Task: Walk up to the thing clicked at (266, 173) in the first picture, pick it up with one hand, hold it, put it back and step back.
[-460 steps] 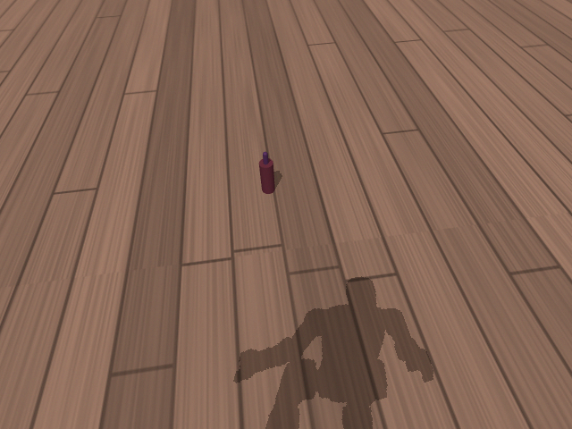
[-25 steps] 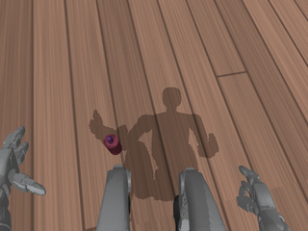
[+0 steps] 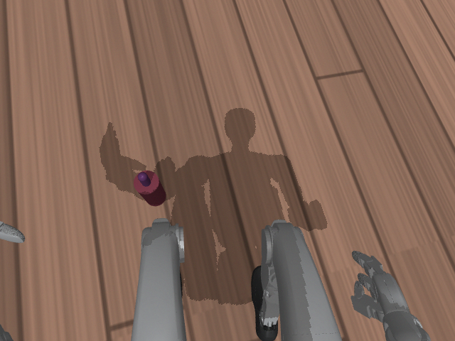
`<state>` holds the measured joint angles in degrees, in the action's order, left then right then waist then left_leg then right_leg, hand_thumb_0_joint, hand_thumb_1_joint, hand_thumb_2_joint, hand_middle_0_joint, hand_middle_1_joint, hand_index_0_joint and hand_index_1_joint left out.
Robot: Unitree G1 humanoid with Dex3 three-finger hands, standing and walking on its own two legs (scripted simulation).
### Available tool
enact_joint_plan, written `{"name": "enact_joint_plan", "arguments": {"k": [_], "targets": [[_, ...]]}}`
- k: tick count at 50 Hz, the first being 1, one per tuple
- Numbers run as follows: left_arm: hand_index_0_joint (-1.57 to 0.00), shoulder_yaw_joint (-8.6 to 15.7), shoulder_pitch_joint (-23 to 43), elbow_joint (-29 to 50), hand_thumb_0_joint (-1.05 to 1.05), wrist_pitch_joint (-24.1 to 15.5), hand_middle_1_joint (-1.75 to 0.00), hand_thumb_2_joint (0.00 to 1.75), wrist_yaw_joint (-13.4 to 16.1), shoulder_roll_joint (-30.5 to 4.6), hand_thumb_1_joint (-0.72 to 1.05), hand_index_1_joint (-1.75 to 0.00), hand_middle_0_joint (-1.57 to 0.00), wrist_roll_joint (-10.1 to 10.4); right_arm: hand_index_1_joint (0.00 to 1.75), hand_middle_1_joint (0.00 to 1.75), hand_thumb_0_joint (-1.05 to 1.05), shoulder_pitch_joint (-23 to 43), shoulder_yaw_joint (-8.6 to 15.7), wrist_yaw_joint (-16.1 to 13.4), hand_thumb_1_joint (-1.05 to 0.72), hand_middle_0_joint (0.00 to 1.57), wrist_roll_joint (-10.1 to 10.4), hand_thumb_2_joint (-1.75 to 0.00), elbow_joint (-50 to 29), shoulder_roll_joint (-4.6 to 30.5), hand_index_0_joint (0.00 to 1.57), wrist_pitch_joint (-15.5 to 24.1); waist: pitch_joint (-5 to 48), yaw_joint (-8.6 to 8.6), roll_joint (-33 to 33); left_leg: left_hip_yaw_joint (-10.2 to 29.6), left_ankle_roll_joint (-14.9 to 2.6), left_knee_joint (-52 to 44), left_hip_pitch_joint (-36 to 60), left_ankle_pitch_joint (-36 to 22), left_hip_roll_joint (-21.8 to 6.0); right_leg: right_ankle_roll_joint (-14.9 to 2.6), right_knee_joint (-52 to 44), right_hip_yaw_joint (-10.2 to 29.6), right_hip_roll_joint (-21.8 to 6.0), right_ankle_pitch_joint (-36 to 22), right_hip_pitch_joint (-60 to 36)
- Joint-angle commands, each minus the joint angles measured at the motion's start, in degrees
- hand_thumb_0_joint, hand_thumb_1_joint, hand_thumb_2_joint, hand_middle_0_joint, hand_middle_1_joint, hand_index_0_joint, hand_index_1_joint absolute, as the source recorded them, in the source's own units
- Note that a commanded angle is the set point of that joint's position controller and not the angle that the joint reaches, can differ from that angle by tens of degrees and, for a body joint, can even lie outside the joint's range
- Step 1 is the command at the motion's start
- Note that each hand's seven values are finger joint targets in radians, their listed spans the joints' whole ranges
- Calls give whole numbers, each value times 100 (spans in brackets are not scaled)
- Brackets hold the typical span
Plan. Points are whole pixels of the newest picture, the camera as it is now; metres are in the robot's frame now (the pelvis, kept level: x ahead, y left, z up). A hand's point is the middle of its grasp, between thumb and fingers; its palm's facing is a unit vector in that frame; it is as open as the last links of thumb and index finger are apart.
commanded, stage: go down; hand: left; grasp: from the side
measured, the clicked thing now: (149, 187) +0.43 +0.21 -0.36
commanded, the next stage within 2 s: approach in 1.20 s
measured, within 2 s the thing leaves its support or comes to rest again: neither
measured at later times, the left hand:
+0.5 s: hand (5, 185) +0.35 +0.39 -0.07, palm faces +0.13 -0.98 -0.13, open 17.4 cm
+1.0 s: hand (7, 179) +0.36 +0.39 -0.08, palm faces +0.13 -0.99 -0.11, open 17.4 cm
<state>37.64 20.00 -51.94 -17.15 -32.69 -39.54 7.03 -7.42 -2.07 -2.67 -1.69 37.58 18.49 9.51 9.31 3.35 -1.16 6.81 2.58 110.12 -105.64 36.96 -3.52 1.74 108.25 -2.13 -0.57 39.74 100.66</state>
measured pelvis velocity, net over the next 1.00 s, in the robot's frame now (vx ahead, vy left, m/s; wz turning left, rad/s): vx -0.01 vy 0.00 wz -0.03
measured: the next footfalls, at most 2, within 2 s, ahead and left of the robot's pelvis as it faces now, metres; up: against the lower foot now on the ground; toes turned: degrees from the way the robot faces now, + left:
none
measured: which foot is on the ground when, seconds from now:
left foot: down 0.00-1.00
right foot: down 0.00-1.00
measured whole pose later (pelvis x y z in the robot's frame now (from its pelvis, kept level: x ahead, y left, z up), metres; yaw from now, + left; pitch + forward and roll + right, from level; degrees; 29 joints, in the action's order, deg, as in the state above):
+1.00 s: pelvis -0.01 +0.00 -0.07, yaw -1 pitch +32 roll -6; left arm 42.2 28.2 -55.2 -17.2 -38.7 -45.6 9.2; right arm -7.0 -3.8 -1.4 -2.1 39.7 19.4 8.9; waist 7.7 3.6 -1.5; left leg 8.5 2.6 123.2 -117.8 38.3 -2.8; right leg 2.3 120.9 -2.1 -0.1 41.4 112.1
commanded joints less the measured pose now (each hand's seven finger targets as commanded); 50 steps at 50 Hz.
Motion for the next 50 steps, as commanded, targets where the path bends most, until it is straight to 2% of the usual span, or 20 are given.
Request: {"name": "enact_joint_plan", "arguments": {"k": [1, 5, 6, 7, 10, 11, 13, 18, 19, 20, 27, 28, 31, 35, 36, 39, 43, 44, 47, 50], "targets": [[-4, 658, 477, 952, 0, -257, -7, 8, -51, -2249, -57, -8, -5, 253, 30, 30, 0, -377, 431, -71, -90, 20, 88, -90, -485, 1222, 20, 161, 3112, -448, 1204, -223, -314, -1446, 2791, -961, 133, -391, -1134, -174, 130, -963, -971], [-4, 718, 765, 865, 0, -306, -7, 8, -140, -2296, -56, -8, -5, 327, 30, 30, 0, -391, 416, -65, -91, 20, 85, -90, -420, 1207, 20, 176, 2939, -308, 1008, -280, -355, -1179, 2326, -748, 146, -363, -1051, -157, 144, -837, -954], [-4, 617, 729, 661, 0, -318, -6, 7, -199, -2115, -56, -7, -5, 339, 30, 30, 0, -467, 397, -53, -91, 20, 72, -91, -304, 1177, 20, 181, 2867, -228, 956, -290, -362, -1089, 2229, -814, 140, -360, -975, -176, 146, -877, -915], [-4, 697, 949, 839, 0, -373, -6, 8, -211, -2292, -55, -7, -5, 361, 30, 30, 0, -486, 405, -49, -91, 20, 63, -91, -312, 1191, 20, 187, 2986, -245, 904, -352, -383, -963, 2112, -863, 149, -343, -989, -123, 146, -908, -1011], [-3, 600, 1110, 632, 0, -443, -6, 9, -336, -2260, -53, -7, -4, 331, 30, 30, 0, -544, 387, -44, -91, 20, 18, -91, -164, 1204, 20, 188, 2925, -183, 1001, -311, -370, -878, 2149, -788, 129, -366, -824, -163, 156, -817, -742], [-3, 734, 1290, 820, 0, -484, -6, 8, -360, -2492, -52, -7, -4, 313, 30, 30, 0, -493, 398, -50, -91, 20, 8, -91, -230, 1246, 20, 189, 3008, -231, 1136, -315, -359, -857, 2183, -745, 124, -381, -768, -165, 148, -802, -692], [-3, 779, 1388, 800, 0, -498, -5, 8, -393, -2612, -51, -6, -4, 295, 30, 30, 0, -505, 398, -49, -91, 20, -9, -91, -237, 1277, 20, 191, 3123, -239, 1145, -314, -348, -831, 2165, -655, 122, -376, -727, -171, 154, -758, -717], [-3, 795, 1368, 697, 0, -428, -6, 8, -457, -2662, -53, -6, -4, 313, 30, 30, 0, -572, 346, -23, -91, 20, -15, -91, -126, 1291, 20, 150, 3225, -319, 1268, -300, -322, -786, 2140, -643, 117, -396, -518, -236, 169, -732, -555], [-3, 853, 1484, 863, 0, -429, -5, 7, -460, -2800, -53, -6, -4, 315, 30, 30, 0, -540, 351, -23, -91, 20, -23, -91, -159, 1301, 20, 147, 3317, -342, 1294, -323, -329, -755, 2099, -578, 121, -388, -526, -224, 169, -678, -592], [-3, 874, 1357, 708, 0, -389, -5, 8, -460, -2758, -53, -6, -4, 312, 30, 30, 0, -564, 345, -27, -91, 20, -24, -91, -121, 1300, 20, 136, 3348, -377, 1277, -338, -331, -702, 2166, -745, 124, -392, -496, -225, 171, -809, -586], [-3, 831, 1503, 787, 0, -327, -5, 8, -471, -2775, -52, -6, -4, 339, 30, 30, 0, -522, 320, -2, -91, 20, 22, -91, -159, 1309, 20, 113, 3039, -295, 1334, -270, -334, -677, 1876, -409, 124, -404, -334, -296, 179, -572, -250], [-3, 870, 1444, 702, 0, -326, -5, 8, -473, -2819, -52, -5, -4, 379, 30, 30, 0, -503, 294, 2, -91, 20, 16, -91, -148, 1294, 20, 103, 3019, -335, 1194, -322, -351, -585, 1741, -450, 131, -385, -374, -262, 182, -580, -360], [-3, 871, 1536, 723, 0, -344, -5, 8, -507, -2814, -53, -6, -4, 417, 30, 30, 0, -547, 285, 10, -91, 20, 12, -91, -157, 1254, 20, 115, 3125, -253, 909, -422, -393, -358, 1475, -600, 154, -341, -502, -159, 179, -635, -607], [-3, 798, 1748, 628, 0, -376, -5, 8, -548, -2776, -51, -6, -4, 385, 30, 30, 0, -586, 301, 26, -91, 20, 6, -91, -113, 1285, 20, 131, 2985, -197, 1071, -376, -382, -389, 1512, -313, 130, -377, -366, -240, 197, -413, -296], [-2, 843, 1671, 629, 0, -388, -5, 8, -551, -2826, -51, -6, -3, 389, 30, 30, 0, -550, 308, 24, -90, 20, 2, -91, -106, 1301, 20, 125, 2969, -253, 1079, -350, -376, -417, 1522, -253, 117, -376, -324, -253, 201, -389, -278], [-3, 870, 1779, 773, 0, -407, -4, 7, -555, -3003, -51, -5, -4, 357, 30, 30, 0, -540, 292, 33, -90, 20, 7, -90, -137, 1334, 20, 113, 3094, -277, 1298, -301, -350, -477, 1643, -284, 118, -394, -203, -308, 197, -469, -190], [-3, 837, 1741, 761, 0, -384, -5, 7, -596, -2820, -51, -5, -4, 394, 30, 30, 0, -604, 314, 38, -91, 20, 17, -90, -73, 1373, 20, 108, 3147, -284, 1530, -217, -314, -502, 1950, -406, 103, -419, -39, -346, 188, -615, 106], [-3, 879, 1819, 851, 0, -376, -4, 7, -600, -2964, -49, -5, -4, 408, 30, 30, 0, -617, 310, 37, -91, 20, 23, -91, -93, 1391, 20, 107, 3181, -275, 1501, -226, -317, -471, 1911, -416, 112, -413, -66, -334, 183, -601, 29], [-3, 984, 1703, 825, 0, -363, -5, 7, -568, -3016, -50, -5, -4, 411, 30, 30, 0, -645, 285, 52, -91, 20, 17, -91, -88, 1356, 20, 84, 3252, -320, 1430, -290, -326, -361, 1849, -790, 135, -412, -28, -342, 176, -842, -124], [-3, 966, 1769, 803, 0, -350, -4, 8, -582, -2977, -50, -5, -4, 436, 30, 30, 0, -659, 277, 65, -91, 20, 9, -91, -82, 1339, 20, 63, 3237, -273, 1280, -348, -358, -223, 1719, -847, 146, -395, -77, -306, 184, -848, -168]]}}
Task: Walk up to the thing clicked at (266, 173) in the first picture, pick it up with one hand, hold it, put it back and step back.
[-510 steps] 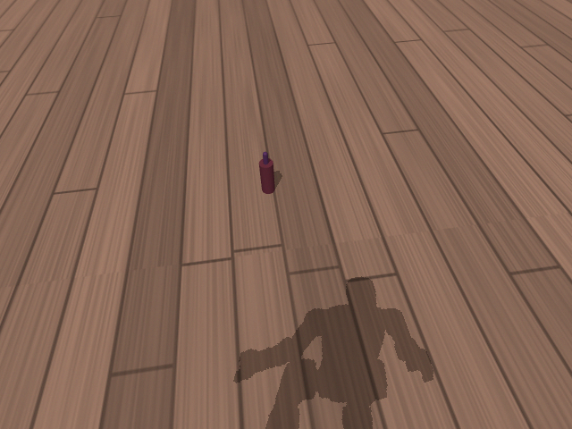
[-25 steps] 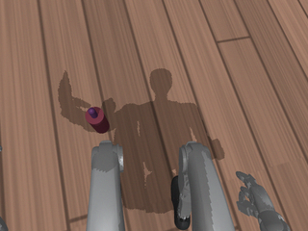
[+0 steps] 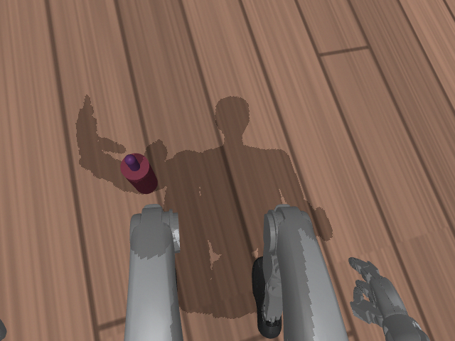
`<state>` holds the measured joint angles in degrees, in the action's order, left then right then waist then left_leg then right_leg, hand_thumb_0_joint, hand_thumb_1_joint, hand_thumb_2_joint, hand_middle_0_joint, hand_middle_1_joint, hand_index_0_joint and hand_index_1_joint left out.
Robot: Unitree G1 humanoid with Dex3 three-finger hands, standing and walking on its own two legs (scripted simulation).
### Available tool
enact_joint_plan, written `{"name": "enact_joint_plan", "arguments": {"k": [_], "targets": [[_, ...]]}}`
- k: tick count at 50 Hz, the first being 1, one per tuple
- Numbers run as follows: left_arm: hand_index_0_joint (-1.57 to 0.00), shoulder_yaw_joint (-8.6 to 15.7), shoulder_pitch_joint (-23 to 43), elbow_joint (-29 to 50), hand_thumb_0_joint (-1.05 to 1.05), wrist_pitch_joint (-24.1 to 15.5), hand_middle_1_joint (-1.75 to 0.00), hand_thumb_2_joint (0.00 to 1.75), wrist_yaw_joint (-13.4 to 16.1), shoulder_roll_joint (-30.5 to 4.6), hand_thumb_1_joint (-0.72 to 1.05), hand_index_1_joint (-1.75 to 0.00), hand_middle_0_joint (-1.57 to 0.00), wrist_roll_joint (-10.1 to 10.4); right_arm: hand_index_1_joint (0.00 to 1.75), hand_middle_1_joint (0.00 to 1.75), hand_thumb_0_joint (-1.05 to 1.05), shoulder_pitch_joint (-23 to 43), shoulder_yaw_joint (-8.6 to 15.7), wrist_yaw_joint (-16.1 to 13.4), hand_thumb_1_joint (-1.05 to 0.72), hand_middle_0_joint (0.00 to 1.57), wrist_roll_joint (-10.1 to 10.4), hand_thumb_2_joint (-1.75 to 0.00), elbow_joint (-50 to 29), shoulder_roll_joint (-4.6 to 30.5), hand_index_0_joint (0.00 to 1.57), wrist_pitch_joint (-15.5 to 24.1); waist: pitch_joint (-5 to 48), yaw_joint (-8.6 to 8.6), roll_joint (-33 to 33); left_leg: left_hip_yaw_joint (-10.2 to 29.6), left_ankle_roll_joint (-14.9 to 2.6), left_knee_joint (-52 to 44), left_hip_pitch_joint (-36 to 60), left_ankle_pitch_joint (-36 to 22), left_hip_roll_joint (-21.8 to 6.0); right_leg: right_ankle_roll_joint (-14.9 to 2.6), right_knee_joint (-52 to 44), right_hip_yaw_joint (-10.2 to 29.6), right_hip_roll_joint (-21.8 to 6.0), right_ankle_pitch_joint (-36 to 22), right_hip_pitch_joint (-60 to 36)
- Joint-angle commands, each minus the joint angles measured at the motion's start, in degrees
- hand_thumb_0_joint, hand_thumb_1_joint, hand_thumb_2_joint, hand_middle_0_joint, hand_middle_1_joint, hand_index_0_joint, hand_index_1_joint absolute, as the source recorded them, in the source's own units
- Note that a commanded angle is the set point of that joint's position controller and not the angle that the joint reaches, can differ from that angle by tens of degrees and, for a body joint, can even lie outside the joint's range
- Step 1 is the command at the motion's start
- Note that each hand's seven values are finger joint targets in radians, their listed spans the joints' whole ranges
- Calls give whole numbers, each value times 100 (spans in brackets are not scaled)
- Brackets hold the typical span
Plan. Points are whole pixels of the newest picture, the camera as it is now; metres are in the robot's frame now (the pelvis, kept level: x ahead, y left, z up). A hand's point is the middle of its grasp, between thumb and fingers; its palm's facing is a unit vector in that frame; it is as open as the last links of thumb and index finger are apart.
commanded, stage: go down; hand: left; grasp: from the side
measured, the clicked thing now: (139, 172) +0.43 +0.22 -0.29
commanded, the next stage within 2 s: approach in 0.20 s
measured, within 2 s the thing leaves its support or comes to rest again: neither
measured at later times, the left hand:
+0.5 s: hand out of the picture +0.38 +0.40 -0.03, palm faces +0.16 -0.98 -0.06, open 17.4 cm
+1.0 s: hand (92, 173) +0.41 +0.31 -0.24, palm faces +0.02 -1.00 +0.04, open 17.2 cm
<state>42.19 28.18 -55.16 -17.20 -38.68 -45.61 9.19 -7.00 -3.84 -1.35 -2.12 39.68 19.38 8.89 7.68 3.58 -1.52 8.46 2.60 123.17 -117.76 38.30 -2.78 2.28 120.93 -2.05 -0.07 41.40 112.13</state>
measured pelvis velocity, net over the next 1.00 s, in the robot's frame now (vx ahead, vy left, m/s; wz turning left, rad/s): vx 0.00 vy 0.01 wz -0.12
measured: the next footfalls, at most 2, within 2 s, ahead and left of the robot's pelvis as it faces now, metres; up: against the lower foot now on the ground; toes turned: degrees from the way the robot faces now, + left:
none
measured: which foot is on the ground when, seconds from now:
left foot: down 0.00-1.00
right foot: down 0.00-1.00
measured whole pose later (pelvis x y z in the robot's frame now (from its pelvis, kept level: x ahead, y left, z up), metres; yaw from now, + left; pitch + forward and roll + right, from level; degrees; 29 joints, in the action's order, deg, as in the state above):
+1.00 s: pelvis +0.00 +0.01 -0.12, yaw -7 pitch +21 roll -12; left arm 38.7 34.4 -73.4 -47.3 -37.6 -46.5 13.6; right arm 6.0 -18.2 3.0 -13.3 38.2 19.8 5.9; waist -8.5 9.9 -11.3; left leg 17.4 3.5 148.3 -129.5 41.1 -1.7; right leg 3.2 140.9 -6.0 4.0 41.8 121.6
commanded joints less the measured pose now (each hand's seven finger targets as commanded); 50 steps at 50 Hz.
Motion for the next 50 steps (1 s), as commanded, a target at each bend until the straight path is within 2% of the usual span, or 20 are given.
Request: {"name": "enact_joint_plan", "arguments": {"k": [1, 6, 10, 11, 13, 14, 15, 16, 20, 22, 24, 27, 30, 33, 37, 42, 43, 44, 47, 50], "targets": [[-3, 498, 1005, 1159, 0, -362, -5, 7, 10, -2350, -50, -5, -4, 217, 30, 30, 0, -659, 467, -74, -91, 20, 52, -91, -298, 1249, 20, 127, 3354, -280, 1332, -523, -363, -1530, 2870, -909, 75, -450, -1356, -307, 130, -976, -1297], [-3, 475, 994, 891, 0, -374, -4, 7, -8, -2311, -48, -5, -4, 209, 30, 30, 0, -624, 449, -57, -90, 20, 57, -90, -339, 1255, 20, 126, 3083, -207, 1200, -496, -376, -1529, 2631, -600, 64, -441, -1330, -336, 144, -742, -1192], [-3, 532, 1190, 926, 0, -435, -4, 7, -62, -2431, -48, -5, -4, 214, 30, 30, 0, -628, 442, -50, -90, 20, 35, -90, -328, 1301, 20, 132, 3271, -223, 1368, -503, -365, -1438, 2774, -738, 54, -454, -1195, -335, 142, -872, -1128], [-3, 452, 1370, 973, 0, -441, -5, 8, -73, -2446, -48, -5, -4, 190, 30, 30, 0, -638, 449, -52, -90, 20, 35, -90, -357, 1302, 20, 124, 3235, -142, 1356, -494, -370, -1453, 2722, -578, 59, -451, -1252, -333, 146, -736, -1082], [-3, 498, 1220, 783, 0, -432, -5, 8, -81, -2410, -47, -5, -4, 180, 30, 30, 0, -671, 440, -48, -90, 20, 27, -90, -302, 1313, 20, 125, 3255, -157, 1348, -455, -354, -1459, 2776, -645, 48, -449, -1180, -359, 142, -818, -1084], [-3, 537, 1447, 1093, 0, -463, -4, 7, -80, -2616, -48, -5, -4, 186, 30, 30, 0, -609, 433, -53, -90, 20, 27, -90, -392, 1324, 20, 130, 3314, -196, 1413, -506, -366, -1443, 2716, -596, 60, -448, -1220, -333, 144, -766, -1154], [-3, 564, 1403, 926, 0, -450, -10, 13, -80, -2542, -50, -13, -7, 206, 30, 30, 0, -639, 421, -49, -92, 20, 32, -91, -357, 1334, 20, 125, 3287, -167, 1440, -468, -363, -1453, 2770, -626, 52, -452, -1153, -357, 138, -816, -1087], [-5, 615, 1319, 855, 0, -449, -6, 5, -89, -2594, -53, -8, -8, 202, 30, 30, 0, -645, 414, -45, -89, 20, 27, -90, -364, 1334, 20, 127, 3352, -192, 1338, -488, -366, -1376, 2721, -702, 67, -447, -1152, -345, 146, -850, -1100], [-5, 449, 1163, 156, 0, -604, -6, 3, -199, -2077, -52, -8, -7, 298, 30, 30, 0, -615, 340, -6, -90, 20, -18, -90, -249, 1285, 20, 141, 2799, -7, 1054, -504, -394, -1079, 2239, -755, 70, -444, -986, -378, 161, -877, -847], [-4, 287, 1306, -149, 0, -831, -6, 4, -273, -1774, -52, -8, -7, 399, 30, 30, 0, -519, 279, 29, -90, 20, -41, -90, -292, 1276, 20, 174, 2493, 182, 858, -451, -408, -910, 1893, -534, 68, -429, -869, -437, 182, -700, -689], [-4, 401, 1482, -114, 0, -1186, -6, 3, -313, -1941, -51, -8, -7, 523, 30, 30, 0, -402, 220, 58, -90, 20, -91, -90, -313, 1308, 20, 229, 2494, 151, 713, -502, -424, -655, 1625, -460, 70, -406, -817, -420, 216, -644, -736], [-4, 133, 1387, -808, 0, -1651, -7, 4, -445, -1408, -47, -8, -6, 740, 30, 30, 0, -199, 101, 125, -90, 20, -176, -90, -393, 1375, 20, 327, 2442, 338, 526, -442, -399, -351, 1504, -377, 48, -400, -566, -514, 263, -605, -578], [-4, 270, 1923, -606, 0, -2173, -7, 5, -432, -1889, -46, -8, -6, 800, 30, 30, 0, -66, -22, 153, -90, 20, -303, -90, -434, 1491, 20, 351, 2542, 296, 861, -404, -342, -99, 1507, -311, 23, -406, -313, -576, 299, -583, -539], [-4, 411, 1647, -677, 0, -2580, -7, 5, -386, -2071, -45, -8, -6, 851, 30, 30, 0, 128, -174, 210, -90, 20, -436, -90, -458, 1571, 20, 305, 2660, 208, 1077, -393, -300, 114, 1595, -364, -11, -409, -66, -642, 336, -631, -573], [-3, 542, 1532, -814, 0, -2970, -7, 7, -254, -2388, -44, -9, -6, 756, 30, 30, 0, 416, -428, 262, -90, 20, -653, -90, -510, 1689, 20, 115, 2621, 184, 1569, -329, -221, 327, 1726, -584, -82, -416, 299, -752, 385, -840, -603], [-4, 461, 1978, -307, 0, -3290, -9, 8, -90, -2642, -45, -11, -6, 532, 30, 30, 0, 638, -670, 272, -92, 20, -929, -91, -388, 1830, 20, -137, 2709, 349, 2398, -142, -117, 480, 2195, -800, -156, -426, 666, -919, 414, -1082, -457], [-4, 193, 1627, -746, 0, -3262, -10, 8, -67, -2228, -46, -11, -6, 483, 30, 30, 0, 721, -715, 287, -92, 20, -962, -91, -433, 1837, 20, -174, 2557, 454, 2316, -95, -115, 507, 2206, -816, -164, -421, 694, -977, 432, -1078, -367], [-4, -1, 1795, -554, 0, -3315, -9, 7, -54, -1954, -46, -11, -7, 492, 30, 30, 0, 763, -734, 294, -92, 20, -1006, -91, -378, 1856, 20, -192, 2550, 559, 2412, -49, -94, 564, 2302, -849, -177, -421, 740, -1014, 428, -1135, -295], [-4, -276, 1766, -757, 0, -3437, -8, 6, 89, -1528, -48, -10, -6, 503, 30, 30, 0, 721, -834, 324, -92, 20, -1100, -91, -272, 1871, 20, -257, 2446, 837, 2264, 96, -62, 832, 2287, -1254, -175, -397, 832, -1149, 458, -1517, -382], [-6, -676, 1498, -1400, 0, -3520, -7, 0, 225, -865, -61, -7, -7, 629, 30, 30, 0, 913, -957, 370, -93, 20, -1120, -91, -350, 1903, 20, -304, 2015, 983, 1789, 187, -85, 989, 1919, -1260, -143, -359, 858, -1244, 463, -1576, -403]]}}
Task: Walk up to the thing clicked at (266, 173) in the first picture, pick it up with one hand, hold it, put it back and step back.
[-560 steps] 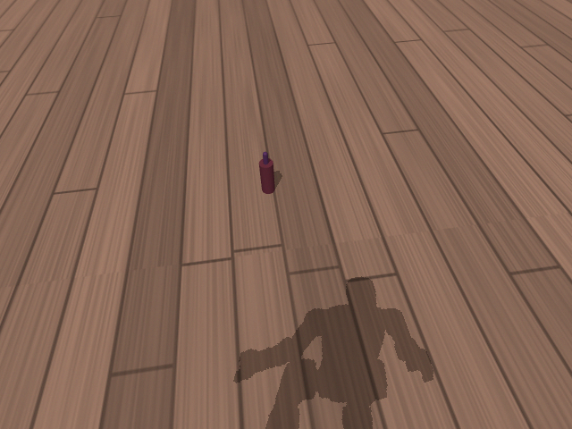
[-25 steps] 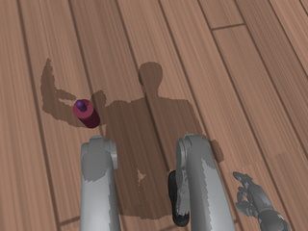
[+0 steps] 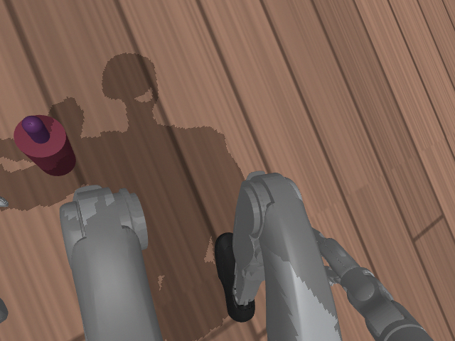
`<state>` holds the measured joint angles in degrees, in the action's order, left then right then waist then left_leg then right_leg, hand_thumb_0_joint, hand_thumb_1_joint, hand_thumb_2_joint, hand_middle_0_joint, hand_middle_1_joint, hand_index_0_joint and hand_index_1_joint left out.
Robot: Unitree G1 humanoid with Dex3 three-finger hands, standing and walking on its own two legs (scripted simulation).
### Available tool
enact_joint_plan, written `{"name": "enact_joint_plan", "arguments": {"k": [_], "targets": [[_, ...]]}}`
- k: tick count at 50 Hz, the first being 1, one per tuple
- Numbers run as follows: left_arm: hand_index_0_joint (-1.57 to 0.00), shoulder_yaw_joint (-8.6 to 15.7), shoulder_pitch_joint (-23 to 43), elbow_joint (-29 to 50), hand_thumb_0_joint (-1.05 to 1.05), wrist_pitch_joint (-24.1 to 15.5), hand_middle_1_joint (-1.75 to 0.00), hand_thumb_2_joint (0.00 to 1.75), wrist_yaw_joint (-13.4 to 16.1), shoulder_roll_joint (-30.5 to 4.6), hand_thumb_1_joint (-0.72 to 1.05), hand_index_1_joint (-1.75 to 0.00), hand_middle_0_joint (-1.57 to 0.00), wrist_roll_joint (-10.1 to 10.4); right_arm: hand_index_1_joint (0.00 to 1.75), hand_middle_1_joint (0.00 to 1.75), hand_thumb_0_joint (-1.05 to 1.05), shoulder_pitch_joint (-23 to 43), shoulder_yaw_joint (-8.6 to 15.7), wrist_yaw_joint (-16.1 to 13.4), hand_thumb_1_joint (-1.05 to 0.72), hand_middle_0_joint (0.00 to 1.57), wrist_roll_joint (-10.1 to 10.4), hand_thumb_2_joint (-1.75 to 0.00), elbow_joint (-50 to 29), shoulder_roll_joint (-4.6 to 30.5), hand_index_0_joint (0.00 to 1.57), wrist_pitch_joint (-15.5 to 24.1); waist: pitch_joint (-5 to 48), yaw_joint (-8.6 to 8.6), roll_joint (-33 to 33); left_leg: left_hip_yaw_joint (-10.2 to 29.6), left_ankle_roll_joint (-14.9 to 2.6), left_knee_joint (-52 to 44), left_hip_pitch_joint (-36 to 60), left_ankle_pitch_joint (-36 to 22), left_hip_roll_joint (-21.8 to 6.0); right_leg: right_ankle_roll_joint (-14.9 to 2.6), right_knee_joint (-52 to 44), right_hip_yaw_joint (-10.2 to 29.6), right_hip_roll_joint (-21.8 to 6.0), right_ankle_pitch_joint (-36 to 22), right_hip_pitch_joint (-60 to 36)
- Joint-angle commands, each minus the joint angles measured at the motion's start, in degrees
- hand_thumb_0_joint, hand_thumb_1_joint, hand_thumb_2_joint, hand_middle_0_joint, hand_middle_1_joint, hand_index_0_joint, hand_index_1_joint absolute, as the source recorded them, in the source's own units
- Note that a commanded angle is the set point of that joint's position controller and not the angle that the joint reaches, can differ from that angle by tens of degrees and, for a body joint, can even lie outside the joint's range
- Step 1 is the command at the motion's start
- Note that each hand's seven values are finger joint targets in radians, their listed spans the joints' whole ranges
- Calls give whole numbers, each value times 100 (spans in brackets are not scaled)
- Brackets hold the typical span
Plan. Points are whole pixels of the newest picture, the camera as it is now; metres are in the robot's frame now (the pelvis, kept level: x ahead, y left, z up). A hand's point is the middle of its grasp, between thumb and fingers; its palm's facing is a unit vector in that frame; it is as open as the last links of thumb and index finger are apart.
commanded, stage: close in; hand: left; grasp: from the side
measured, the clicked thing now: (47, 145) +0.41 +0.26 -0.18
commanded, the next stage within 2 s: rest palm in 0.64 s
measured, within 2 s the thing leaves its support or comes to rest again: leaves its support in 1.82 s
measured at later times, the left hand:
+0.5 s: hand (23, 151) +0.39 +0.28 -0.15, palm faces +0.15 -0.99 +0.01, open 17.3 cm
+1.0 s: hand (39, 145) +0.40 +0.27 -0.16, palm faces +0.21 -0.98 +0.01, open 14.8 cm
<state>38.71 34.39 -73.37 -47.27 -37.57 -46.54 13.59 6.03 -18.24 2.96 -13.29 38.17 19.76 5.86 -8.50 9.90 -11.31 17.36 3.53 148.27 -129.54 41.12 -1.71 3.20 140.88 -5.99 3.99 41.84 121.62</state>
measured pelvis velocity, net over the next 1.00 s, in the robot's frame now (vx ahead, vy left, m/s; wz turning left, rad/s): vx -0.02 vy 0.01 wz -0.06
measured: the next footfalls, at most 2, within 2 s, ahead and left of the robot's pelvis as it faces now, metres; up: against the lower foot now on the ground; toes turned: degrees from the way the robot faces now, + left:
none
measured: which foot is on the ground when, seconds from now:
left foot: down 0.00-1.00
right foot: down 0.00-1.00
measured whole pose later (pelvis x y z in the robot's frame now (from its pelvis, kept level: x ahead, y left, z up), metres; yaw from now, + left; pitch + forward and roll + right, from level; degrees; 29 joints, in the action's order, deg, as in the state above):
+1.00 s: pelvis -0.02 +0.01 -0.02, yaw -4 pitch +12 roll -16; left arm 26.0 33.0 -77.5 -62.3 -7.8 -42.3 7.7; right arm 8.7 -25.7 8.6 -20.1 33.6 21.0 0.6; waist -14.4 12.8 -14.0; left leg 23.2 2.8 153.0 -127.5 39.8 -1.1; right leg 4.5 140.8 -10.1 5.8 38.4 117.6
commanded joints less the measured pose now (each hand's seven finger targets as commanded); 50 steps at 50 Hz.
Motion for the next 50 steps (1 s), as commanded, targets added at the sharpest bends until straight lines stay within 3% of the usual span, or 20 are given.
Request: {"name": "enact_joint_plan", "arguments": {"k": [1, 3, 5, 6, 9, 11, 13, 15, 17, 19, 20, 21, 27, 34, 36, 37, 40, 42, 45, 50], "targets": [[-6, -314, 863, 464, 0, -573, -7, 0, 193, -765, -61, -8, -7, 221, 30, 30, 0, -345, 456, -45, -93, 20, -26, -91, -222, 1853, 20, -15, 3597, 324, 2631, -680, -187, -1445, 2999, -1554, -258, -436, -1138, -872, 77, -1666, -1409], [-6, -63, 857, 637, 0, -723, -7, 0, 432, -1137, -61, -8, -7, 204, 30, 30, 0, -304, 400, -18, -93, 20, -81, -91, -267, 1890, 20, -68, 3664, 174, 2543, -690, -197, -1328, 2883, -1610, -256, -413, -1116, -889, 95, -1754, -1614], [-7, -25, 754, 593, 0, -863, -8, 0, 694, -1141, -61, -8, -7, 120, 30, 30, 0, -142, 347, 29, -93, 20, -148, -90, -357, 1916, 20, -133, 3551, 126, 2650, -661, -186, -1341, 2828, -1540, -251, -413, -1063, -915, 100, -1681, -1610], [-7, -42, 644, 422, 0, -923, -9, 2, 823, -971, -60, -8, -7, 100, 30, 30, 0, -83, 298, 62, -93, 20, -186, -90, -390, 1896, 20, -162, 3504, 156, 2625, -629, -180, -1335, 2809, -1520, -259, -408, -1043, -945, 112, -1658, -1625], [-6, 174, 821, 975, 0, -1181, -8, 2, 1257, -1261, -57, -8, -7, -74, 30, 30, 0, 21, 295, 120, -92, 20, -251, -90, -482, 1926, 20, -220, 3465, 51, 2947, -620, -141, -1423, 2853, -1332, -262, -431, -993, -991, 134, -1532, -1567], [-5, -188, 730, 649, 0, -1218, -8, 5, 1468, -667, -50, -7, -5, -183, 30, 30, 0, 29, 263, 185, -92, 20, -280, -90, -444, 1878, 20, -253, 3121, 211, 2858, -597, -133, -1482, 2657, -948, -263, -414, -1031, -1045, 134, -1270, -1441], [-5, -383, 914, 857, 0, -1279, -7, 6, 1672, -627, -48, -7, -5, -300, 30, 30, 0, 28, 264, 213, -91, 20, -292, -90, -447, 1877, 20, -262, 2944, 287, 2872, -595, -146, -1513, 2523, -615, -255, -405, -1116, -1054, 149, -1071, -1385], [-5, -320, 936, 1119, 0, -1350, -6, 4, 1828, -889, -47, -5, -5, -412, 30, 30, 0, 120, 304, 231, -92, 20, -351, -90, -559, 1959, 20, -303, 3053, 281, 3007, -575, -139, -1490, 2588, -685, -262, -401, -1052, -1061, 151, -1168, -1396], [-5, -655, 1004, 1054, 0, -1391, -5, 3, 1890, -673, -45, -4, -5, -531, 30, 30, 0, 178, 324, 251, -92, 20, -413, -90, -604, 2004, 20, -344, 3019, 504, 3050, -491, -113, -1515, 2728, -742, -282, -407, -996, -1105, 142, -1252, -1330], [-5, -1166, 1046, 822, 0, -1404, -5, 3, 1915, -197, -43, -4, -5, -523, 30, 30, 0, 254, 288, 299, -92, 20, -415, -90, -594, 1972, 20, -341, 2692, 678, 2759, -434, -141, -1505, 2465, -466, -249, -391, -1059, -1134, 154, -1080, -1192], [-5, -1199, 1092, 823, 0, -1399, -5, 3, 1959, -131, -44, -4, -5, -467, 30, 30, 0, 185, 271, 310, -92, 20, -411, -90, -579, 1954, 20, -336, 2683, 709, 2518, -415, -176, -1465, 2380, -354, -238, -363, -1140, -1141, 177, -1021, -1229], [-5, -1070, 1074, 814, 0, -1415, -5, 3, 2017, -328, -45, -4, -5, -436, 30, 30, 0, 229, 263, 310, -92, 20, -408, -90, -629, 2003, 20, -333, 2640, 653, 2501, -415, -188, -1457, 2301, -306, -218, -356, -1140, -1140, 189, -994, -1250], [-6, -974, 717, 273, 0, -1544, -7, 6, 2311, -311, -50, -6, -5, -334, 30, 30, 0, 207, 144, 383, -90, 20, -445, -90, -672, 2033, 20, -386, 2514, 564, 2249, -326, -191, -1463, 2207, -223, -168, -356, -1136, -1232, 256, -911, -1328], [-4, -865, 792, 448, 0, -1845, -5, 10, 2613, -539, -40, -5, -4, -522, 30, 30, 0, 266, 36, 414, -90, 20, -577, -90, -712, 2019, 20, -472, 2598, 558, 2694, -329, -123, -1456, 2506, -618, -208, -386, -1034, -1199, 289, -1259, -1536], [-3, -899, 1033, 628, 0, -1926, -4, 10, 2672, -644, -36, -4, -4, -584, 30, 30, 0, 245, 6, 415, -90, 20, -618, -90, -679, 2050, 20, -490, 2628, 664, 2880, -304, -112, -1461, 2561, -674, -211, -380, -1023, -1216, 275, -1338, -1595], [-7, -971, 846, 570, 0, -1907, -4, 12, 2697, -488, -30, -5, -9, -594, 30, 30, 0, 266, 32, 417, -90, 20, -622, -90, -672, 2049, 20, -496, 2561, 641, 2870, -297, -106, -1479, 2597, -710, -218, -384, -1011, -1214, 266, -1381, -1537], [-12, -1078, 998, 578, 0, -1927, -9, 17, 2800, -488, -27, -10, -13, -646, 30, 30, 0, 287, 24, 429, -89, 20, -640, -90, -657, 2098, 20, -516, 2510, 762, 2904, -246, -98, -1508, 2591, -558, -233, -384, -1001, -1271, 260, -1286, -1434], [-25, -1159, 1000, 564, 0, -1919, -22, 26, 2865, -409, -17, -22, -27, -639, 30, 30, 0, 229, 16, 445, -89, 20, -651, -90, -627, 2106, 20, -529, 2576, 796, 2885, -244, -97, -1471, 2639, -608, -219, -373, -1015, -1268, 263, -1359, -1515], [-32, -1252, 1121, 554, 0, -1926, -29, 32, 2920, -334, -10, -29, -34, -579, 30, 30, 0, 189, -21, 462, -89, 20, -655, -90, -640, 2105, 20, -541, 2604, 862, 2694, -223, -138, -1408, 2541, -516, -186, -341, -1101, -1283, 283, -1339, -1587], [-40, -1299, 1002, 280, 0, -1905, -36, 42, 3031, -345, 6, -37, -42, -599, 30, 30, 0, 224, -71, 467, -88, 20, -644, -90, -632, 2065, 20, -541, 2505, 806, 2433, -253, -186, -1318, 2335, -549, -184, -331, -1152, -1263, 320, -1394, -1642]]}}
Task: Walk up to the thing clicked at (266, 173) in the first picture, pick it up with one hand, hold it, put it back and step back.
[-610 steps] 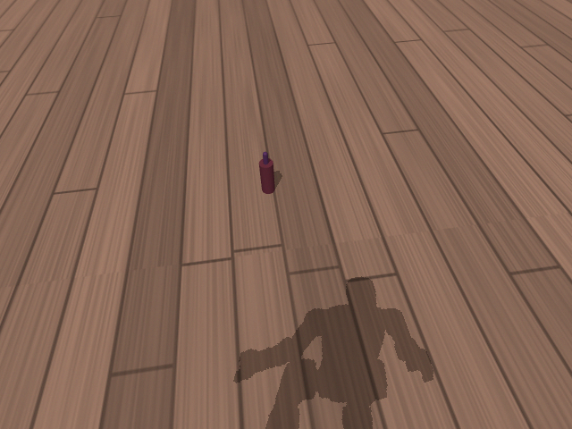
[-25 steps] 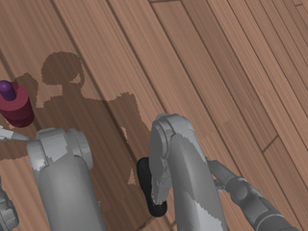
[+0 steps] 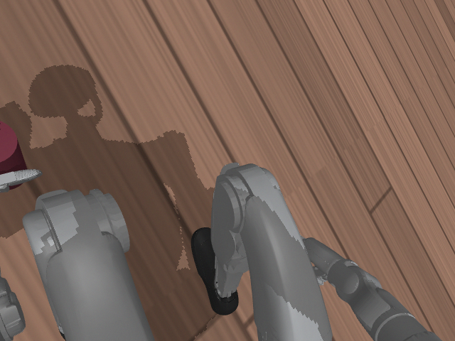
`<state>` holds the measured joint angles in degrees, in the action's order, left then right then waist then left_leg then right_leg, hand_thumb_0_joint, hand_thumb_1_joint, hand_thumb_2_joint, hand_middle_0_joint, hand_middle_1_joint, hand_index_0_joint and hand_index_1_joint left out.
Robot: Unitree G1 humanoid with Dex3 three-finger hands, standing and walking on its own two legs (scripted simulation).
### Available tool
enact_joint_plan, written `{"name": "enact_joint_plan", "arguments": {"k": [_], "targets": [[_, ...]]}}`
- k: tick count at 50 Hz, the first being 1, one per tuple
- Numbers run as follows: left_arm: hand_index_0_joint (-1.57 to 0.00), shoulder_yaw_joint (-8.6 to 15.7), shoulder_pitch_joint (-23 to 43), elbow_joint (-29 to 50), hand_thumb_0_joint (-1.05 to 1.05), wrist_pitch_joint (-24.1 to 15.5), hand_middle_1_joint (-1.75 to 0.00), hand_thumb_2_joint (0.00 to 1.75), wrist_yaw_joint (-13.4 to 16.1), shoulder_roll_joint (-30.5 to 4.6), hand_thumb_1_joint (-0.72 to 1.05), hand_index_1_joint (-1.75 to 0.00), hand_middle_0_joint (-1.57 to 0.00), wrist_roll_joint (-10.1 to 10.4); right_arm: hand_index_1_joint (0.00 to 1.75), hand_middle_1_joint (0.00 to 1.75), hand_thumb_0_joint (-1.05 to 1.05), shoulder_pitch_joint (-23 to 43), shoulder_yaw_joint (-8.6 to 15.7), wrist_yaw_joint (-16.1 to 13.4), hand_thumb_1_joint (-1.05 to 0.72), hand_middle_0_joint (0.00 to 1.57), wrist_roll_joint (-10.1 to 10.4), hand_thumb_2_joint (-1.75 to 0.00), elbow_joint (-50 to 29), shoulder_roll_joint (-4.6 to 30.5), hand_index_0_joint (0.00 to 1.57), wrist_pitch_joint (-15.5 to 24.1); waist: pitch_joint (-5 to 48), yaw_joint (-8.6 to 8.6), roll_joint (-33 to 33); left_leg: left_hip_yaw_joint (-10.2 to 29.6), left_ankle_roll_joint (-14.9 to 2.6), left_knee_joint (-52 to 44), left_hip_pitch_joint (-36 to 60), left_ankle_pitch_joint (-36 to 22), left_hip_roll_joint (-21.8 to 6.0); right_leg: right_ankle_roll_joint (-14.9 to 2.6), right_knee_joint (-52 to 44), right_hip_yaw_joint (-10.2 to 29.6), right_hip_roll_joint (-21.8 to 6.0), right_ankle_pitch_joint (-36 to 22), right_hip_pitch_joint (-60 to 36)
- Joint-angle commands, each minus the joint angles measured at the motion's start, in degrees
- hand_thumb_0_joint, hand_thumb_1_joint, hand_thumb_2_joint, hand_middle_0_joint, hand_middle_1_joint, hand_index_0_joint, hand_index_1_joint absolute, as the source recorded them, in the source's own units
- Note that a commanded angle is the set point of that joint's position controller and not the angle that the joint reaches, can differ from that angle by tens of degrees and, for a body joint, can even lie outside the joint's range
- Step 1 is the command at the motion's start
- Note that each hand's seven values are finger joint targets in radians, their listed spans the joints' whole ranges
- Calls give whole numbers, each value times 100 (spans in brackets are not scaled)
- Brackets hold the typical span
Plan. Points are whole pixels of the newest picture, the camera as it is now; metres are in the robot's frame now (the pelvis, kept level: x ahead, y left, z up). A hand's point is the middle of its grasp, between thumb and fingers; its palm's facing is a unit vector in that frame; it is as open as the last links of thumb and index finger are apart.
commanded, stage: close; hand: left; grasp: from the side
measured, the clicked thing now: out of the picture +0.41 +0.27 -0.16
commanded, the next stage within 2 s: settle in 0.44 s
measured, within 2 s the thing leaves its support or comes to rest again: leaves its support in 0.82 s
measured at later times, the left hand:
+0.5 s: hand out of the picture +0.42 +0.27 -0.15, palm faces +0.29 -0.96 +0.01, open 9.8 cm
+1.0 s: hand out of the picture +0.41 +0.28 -0.11, palm faces +0.30 -0.96 +0.00, open 9.9 cm
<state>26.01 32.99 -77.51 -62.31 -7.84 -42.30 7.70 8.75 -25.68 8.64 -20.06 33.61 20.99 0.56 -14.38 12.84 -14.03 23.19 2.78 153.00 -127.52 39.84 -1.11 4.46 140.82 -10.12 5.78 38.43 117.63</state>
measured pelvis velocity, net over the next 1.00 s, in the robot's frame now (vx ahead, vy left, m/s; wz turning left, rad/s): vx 0.00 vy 0.00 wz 0.00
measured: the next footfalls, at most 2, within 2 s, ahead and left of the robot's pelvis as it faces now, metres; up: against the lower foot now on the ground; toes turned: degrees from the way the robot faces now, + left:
none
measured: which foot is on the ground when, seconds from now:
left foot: down 0.00-1.00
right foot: down 0.00-1.00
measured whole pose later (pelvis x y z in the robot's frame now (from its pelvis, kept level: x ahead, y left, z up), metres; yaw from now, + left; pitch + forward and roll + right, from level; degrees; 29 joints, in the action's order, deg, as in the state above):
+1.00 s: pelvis +0.00 +0.00 +0.01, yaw +0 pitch +15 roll -16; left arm 23.6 30.9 -62.4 -53.4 -3.0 -38.5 5.5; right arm 6.1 -21.8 9.0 -17.9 34.2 19.4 -2.2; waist -11.8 10.9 -12.2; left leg 22.2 3.0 150.0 -127.7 39.8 -1.6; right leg 4.2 138.5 -10.1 4.8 38.4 118.0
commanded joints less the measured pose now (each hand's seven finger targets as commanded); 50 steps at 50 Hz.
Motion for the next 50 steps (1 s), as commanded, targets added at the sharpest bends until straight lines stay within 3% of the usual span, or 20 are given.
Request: {"name": "enact_joint_plan", "arguments": {"k": [1, 5, 9, 13, 14, 23, 28, 29, 32, 34, 37, 41, 43, 46, 49, 50], "targets": [[-41, -46, 1172, 672, 0, -399, -37, 44, 76, -751, 9, -38, -43, -13, 30, 30, 0, -68, 660, -94, -88, 20, 26, -90, -173, 1941, 20, -21, 3102, 538, 2714, -824, -106, -1789, 2156, -486, -251, -456, -1142, -859, 146, -1107, -1273], [-50, 104, 1121, 612, 0, -379, -47, 54, 178, -930, 22, -48, -51, -49, 30, 30, 0, -59, 611, -103, -87, 20, 18, -89, -222, 1922, 20, -70, 3100, 451, 2744, -832, -106, -1836, 2138, -452, -265, -473, -1172, -879, 166, -1043, -1333], [-62, 232, 1267, 783, 0, -438, -59, 65, 266, -1109, 39, -59, -64, -136, 30, 30, 0, -24, 590, -110, -87, 20, -3, -89, -260, 1942, 20, -138, 3114, 480, 3044, -739, -36, -1946, 2375, -598, -321, -494, -1041, -957, 155, -1100, -1260], [-74, 71, 1323, 759, 0, -422, -71, 78, 321, -961, 52, -72, -75, -181, 30, 30, 0, -14, 599, -104, -86, 20, -27, -89, -246, 1938, 20, -154, 3016, 595, 3032, -742, -55, -1924, 2297, -480, -321, -485, -1085, -941, 160, -1070, -1215], [-77, 110, 1453, 825, 0, -423, -73, 79, 363, -1060, 55, -73, -78, -191, 30, 30, 0, 13, 608, -106, -86, 20, -16, -89, -255, 1961, 20, -157, 2909, 583, 3031, -754, -61, -1950, 2230, -367, -329, -490, -1104, -934, 142, -974, -1147], [-105, -81, 1490, 765, 0, -424, -106, 104, 475, -901, 49, -107, -106, -224, 30, 30, 0, 8, 581, -68, -88, 20, -17, -90, -277, 1935, 20, -163, 2978, 625, 2859, -729, -79, -1929, 2227, -330, -315, -470, -1164, -968, 167, -978, -1212], [-112, 11, 1293, 672, 0, -410, -120, 118, 521, -980, 51, -122, -115, -227, 30, 30, 0, -38, 564, -52, -90, 20, -21, -90, -278, 1951, 20, -179, 3030, 560, 2927, -725, -76, -1922, 2236, -433, -310, -475, -1149, -977, 181, -1057, -1292], [-114, -41, 1247, 739, 0, -409, -122, 120, 511, -894, 54, -124, -115, -207, 30, 30, 0, -46, 564, -54, -90, 20, -38, -90, -273, 1941, 20, -178, 3099, 555, 2943, -747, -76, -1882, 2303, -561, -312, -459, -1166, -949, 187, -1191, -1393], [-118, 37, 1331, 988, 0, -374, -127, 125, 520, -1086, 53, -129, -119, -250, 30, 30, 0, -99, 605, -67, -90, 20, -15, -90, -234, 1941, 20, -202, 3175, 502, 3086, -778, -70, -1913, 2365, -617, -323, -476, -1173, -913, 176, -1224, -1403], [-121, -65, 1288, 1158, 0, -324, -131, 127, 489, -922, 55, -133, -123, -249, 30, 30, 0, -80, 630, -64, -90, 20, -1, -90, -251, 1935, 20, -217, 3185, 496, 3166, -754, -38, -1978, 2477, -717, -344, -484, -1141, -937, 165, -1275, -1344], [-124, 187, 1231, 1595, 0, -267, -133, 129, 534, -1183, 54, -135, -126, -277, 30, 30, 0, -144, 726, -60, -90, 20, 30, -90, -251, 1968, 20, -247, 3392, 367, 3472, -732, 3, -2093, 2700, -808, -358, -514, -1055, -931, 142, -1323, -1291], [-127, 180, 1482, 2379, 0, -144, -137, 131, 558, -1056, 51, -139, -129, -177, 30, 30, 0, -230, 838, -43, -90, 20, 81, -90, -267, 1918, 20, -260, 3724, 352, 3702, -802, 6, -2136, 2844, -919, -348, -527, -1089, -841, 108, -1446, -1404], [-129, 70, 1530, 2680, 0, -10, -138, 130, 551, -940, 47, -140, -131, -162, 30, 30, 0, -282, 898, -42, -90, 20, 124, -90, -299, 1851, 20, -261, 3903, 350, 3615, -863, -28, -2111, 2774, -839, -348, -518, -1182, -763, 99, -1424, -1469], [-132, -320, 1453, 2704, 0, 244, -140, 130, 440, -473, 42, -143, -134, -141, 30, 30, 0, -494, 1019, -48, -90, 20, 223, -90, -35, 1723, 20, -292, 3715, 368, 3526, -943, -68, -2201, 2552, -497, -321, -528, -1303, -686, 72, -1157, -1269], [-130, -161, 1375, 3253, 0, 448, -138, 127, 451, -700, 43, -140, -131, -186, 30, 30, 0, -617, 1176, -56, -90, 20, 301, -90, -73, 1693, 20, -306, 4049, 133, 3595, -1026, -87, -2257, 2554, -600, -294, -549, -1313, -616, 56, -1244, -1345], [-129, -203, 1190, 3212, 0, 532, -137, 126, 427, -610, 41, -139, -130, -181, 30, 30, 0, -584, 1242, -63, -89, 20, 360, -90, -95, 1662, 20, -322, 4085, 55, 3445, -1060, -105, -2277, 2498, -555, -284, -555, -1325, -586, 37, -1184, -1270]]}}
